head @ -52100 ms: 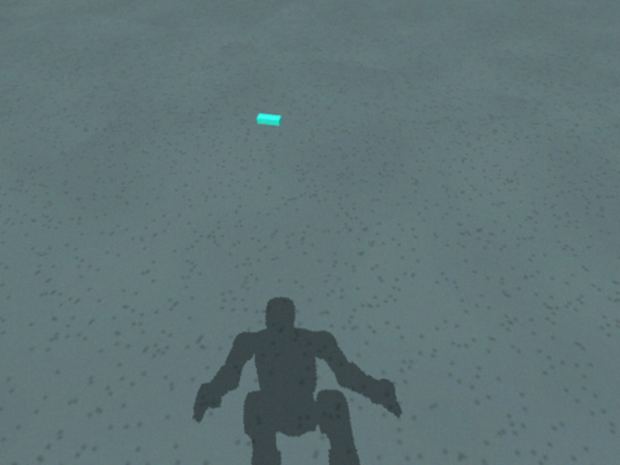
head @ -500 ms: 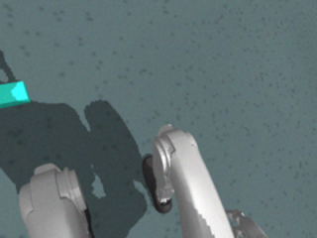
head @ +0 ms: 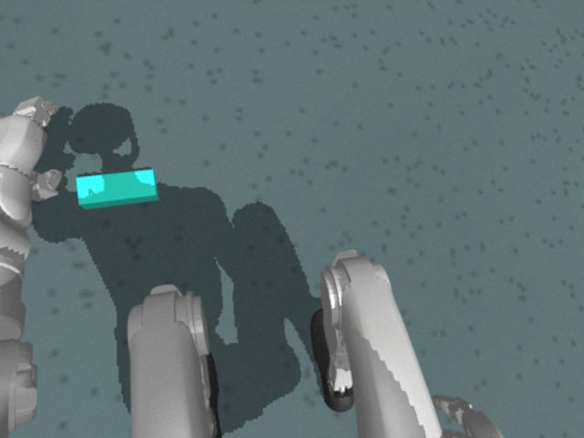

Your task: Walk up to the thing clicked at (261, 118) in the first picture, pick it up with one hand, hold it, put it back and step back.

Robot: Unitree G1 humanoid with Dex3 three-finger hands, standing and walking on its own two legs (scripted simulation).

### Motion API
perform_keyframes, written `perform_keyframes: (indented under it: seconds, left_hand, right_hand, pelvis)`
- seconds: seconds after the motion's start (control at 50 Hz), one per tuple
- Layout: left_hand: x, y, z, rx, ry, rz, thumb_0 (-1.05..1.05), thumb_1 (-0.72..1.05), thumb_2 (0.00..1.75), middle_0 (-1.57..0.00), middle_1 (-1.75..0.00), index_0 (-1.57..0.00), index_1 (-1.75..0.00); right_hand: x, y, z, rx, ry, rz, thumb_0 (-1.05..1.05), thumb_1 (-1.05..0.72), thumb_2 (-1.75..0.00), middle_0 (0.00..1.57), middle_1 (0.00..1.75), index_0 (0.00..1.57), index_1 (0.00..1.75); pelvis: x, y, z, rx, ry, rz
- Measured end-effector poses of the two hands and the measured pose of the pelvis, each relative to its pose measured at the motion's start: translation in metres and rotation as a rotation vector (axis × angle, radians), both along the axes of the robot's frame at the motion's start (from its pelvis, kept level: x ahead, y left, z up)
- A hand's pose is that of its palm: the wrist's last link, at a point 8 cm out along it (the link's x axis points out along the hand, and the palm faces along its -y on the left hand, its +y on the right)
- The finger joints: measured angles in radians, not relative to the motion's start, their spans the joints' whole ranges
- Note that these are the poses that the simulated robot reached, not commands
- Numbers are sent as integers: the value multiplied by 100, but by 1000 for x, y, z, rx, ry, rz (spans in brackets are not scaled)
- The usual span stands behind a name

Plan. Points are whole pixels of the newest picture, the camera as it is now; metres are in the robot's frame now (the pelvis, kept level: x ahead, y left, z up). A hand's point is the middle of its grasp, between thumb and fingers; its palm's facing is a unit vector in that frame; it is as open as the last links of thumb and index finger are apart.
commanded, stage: home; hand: left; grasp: from above
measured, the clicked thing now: (119, 189) +0.53 +0.26 -0.37
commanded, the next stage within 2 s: none
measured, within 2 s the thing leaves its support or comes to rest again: neither
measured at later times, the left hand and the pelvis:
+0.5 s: hand (19, 286) +0.31 +0.21 +0.09, palm faces -0.06 -0.89 -0.44, open 7.4 cm; pelvis +0.03 -0.02 +0.19, yaw +5 degrees
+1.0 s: hand out of the picture +0.24 +0.18 +0.27, palm faces +0.18 -0.96 -0.20, open 7.4 cm; pelvis +0.08 -0.02 +0.32, yaw +7 degrees
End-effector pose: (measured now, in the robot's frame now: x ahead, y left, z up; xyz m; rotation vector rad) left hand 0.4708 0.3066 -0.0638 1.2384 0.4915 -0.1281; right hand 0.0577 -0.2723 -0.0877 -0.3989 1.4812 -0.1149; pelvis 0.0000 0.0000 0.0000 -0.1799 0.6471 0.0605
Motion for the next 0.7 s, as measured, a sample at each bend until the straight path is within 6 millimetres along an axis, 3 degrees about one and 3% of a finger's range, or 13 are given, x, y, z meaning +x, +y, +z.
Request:
perform_keyframes:
  seconds: [0.16, 0.26, 0.34, 0.48, 0.7]
  left_hand:
    - [-71, -1, 66, -208, 43, 158, 0, 76, 86, -21, -31, -21, -32]
    - [-107, -18, 104, -340, 45, 250, 1, 84, 88, -21, -30, -22, -31]
    - [-129, -30, 134, -441, 40, 345, 1, 87, 89, -22, -30, -22, -31]
    - [-165, -51, 182, -612, 67, 513, 1, 89, 90, -21, -30, -21, -30]
    - [-210, -72, 261, -820, 103, 725, 1, 90, 90, -21, -30, -21, -30]
  right_hand:
    - [83, 1, 49, 32, -242, 66, 0, -91, -90, 20, 30, 20, 30]
    - [128, 13, 93, 68, -401, 106, 0, -91, -90, 20, 30, 20, 30]
    - [152, 22, 128, 96, -503, 118, 0, -91, -90, 20, 30, 20, 30]
    - [168, 29, 184, 123, -602, 94, 0, -91, -90, 20, 30, 20, 30]
    - [166, 25, 266, 80, -662, 49, 1, -91, -90, 20, 30, 20, 30]
  pelvis:
    - [3, -3, 60, 42, -31, 9]
    - [7, -8, 100, 64, -68, 18]
    - [12, -13, 131, 80, -101, 25]
    - [23, -19, 183, 104, -166, 30]
    - [51, -23, 260, 127, -279, 39]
